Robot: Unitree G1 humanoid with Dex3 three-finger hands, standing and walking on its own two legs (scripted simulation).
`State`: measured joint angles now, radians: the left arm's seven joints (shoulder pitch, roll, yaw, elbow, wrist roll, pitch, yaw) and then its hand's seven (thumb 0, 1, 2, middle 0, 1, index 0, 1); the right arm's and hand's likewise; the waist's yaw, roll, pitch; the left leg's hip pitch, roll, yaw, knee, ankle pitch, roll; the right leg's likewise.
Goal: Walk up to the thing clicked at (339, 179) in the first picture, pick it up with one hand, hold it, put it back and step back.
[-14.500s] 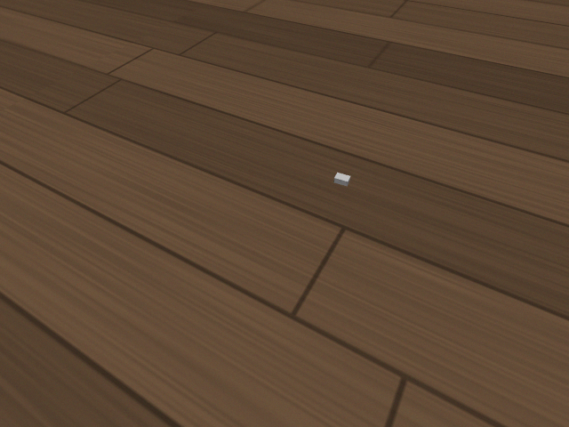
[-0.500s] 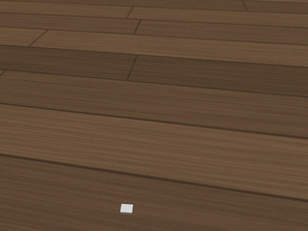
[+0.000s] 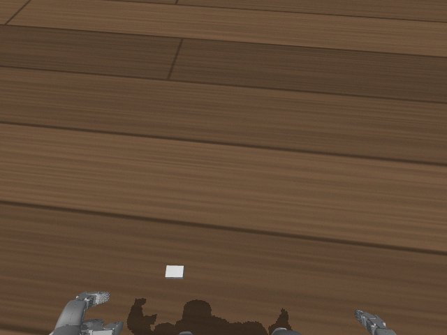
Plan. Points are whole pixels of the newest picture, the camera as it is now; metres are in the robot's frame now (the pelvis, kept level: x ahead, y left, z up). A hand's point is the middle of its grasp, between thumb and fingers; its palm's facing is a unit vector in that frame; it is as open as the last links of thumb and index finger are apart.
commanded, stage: rise first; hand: left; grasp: from above
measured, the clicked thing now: (175, 272) +0.39 +0.22 -0.74
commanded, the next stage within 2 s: none
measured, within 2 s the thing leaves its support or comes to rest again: neither
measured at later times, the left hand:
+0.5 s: hand out of the picture +0.12 +0.27 -0.25, palm faces -0.25 -0.83 -0.50, open 12.1 cm
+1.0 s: hand (133, 303) +0.24 +0.29 -0.46, palm faces -0.49 -0.38 -0.79, open 12.1 cm
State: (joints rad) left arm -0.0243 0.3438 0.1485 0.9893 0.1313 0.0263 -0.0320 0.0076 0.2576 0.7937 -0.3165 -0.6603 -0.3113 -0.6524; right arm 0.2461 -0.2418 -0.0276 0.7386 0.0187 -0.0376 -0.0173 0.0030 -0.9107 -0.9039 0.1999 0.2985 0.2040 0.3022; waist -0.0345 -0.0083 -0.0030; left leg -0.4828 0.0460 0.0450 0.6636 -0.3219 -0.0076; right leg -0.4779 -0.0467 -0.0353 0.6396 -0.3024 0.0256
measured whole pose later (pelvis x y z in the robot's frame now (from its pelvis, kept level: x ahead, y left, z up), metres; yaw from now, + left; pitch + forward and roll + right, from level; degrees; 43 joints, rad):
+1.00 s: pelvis -0.08 +0.00 -0.31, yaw -1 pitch +35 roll -4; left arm -0.38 0.53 0.15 0.86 0.84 -0.25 0.12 0.00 -0.23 0.72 -0.43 -0.75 -0.43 -0.74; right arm 0.08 -0.28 -0.08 0.70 -0.04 -0.11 0.06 0.01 -0.97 -0.92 0.20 0.30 0.20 0.30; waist -0.02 0.01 -0.13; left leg -1.97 0.05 -0.06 2.05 -0.69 0.00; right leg -1.93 -0.06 -0.03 2.00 -0.67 0.02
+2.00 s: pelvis -0.09 +0.00 -0.42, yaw -4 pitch +33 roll -6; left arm -0.74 0.69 0.13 1.32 1.29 -0.38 0.41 0.00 -0.13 0.68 -0.44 -0.60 -0.44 -0.59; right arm 0.07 -0.27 -0.04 0.79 -0.16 -0.03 0.14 0.00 -0.92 -0.91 0.20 0.30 0.20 0.30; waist -0.14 -0.02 -0.07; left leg -2.29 0.03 -0.11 2.40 -0.69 0.00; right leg -2.23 -0.05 -0.03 2.33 -0.67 0.03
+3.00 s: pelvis -0.08 +0.00 -0.44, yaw -5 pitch +34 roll -6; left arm -1.03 0.68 0.06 1.57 1.38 -0.23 0.55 0.00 -0.48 0.97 -0.12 -0.99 -0.12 -0.98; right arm 0.09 -0.28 0.04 0.79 -0.22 -0.08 0.15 0.00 -0.92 -0.90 0.20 0.30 0.20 0.30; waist -0.29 -0.01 -0.05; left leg -2.35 0.03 -0.13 2.45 -0.71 -0.01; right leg -2.29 -0.04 -0.04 2.38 -0.68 0.03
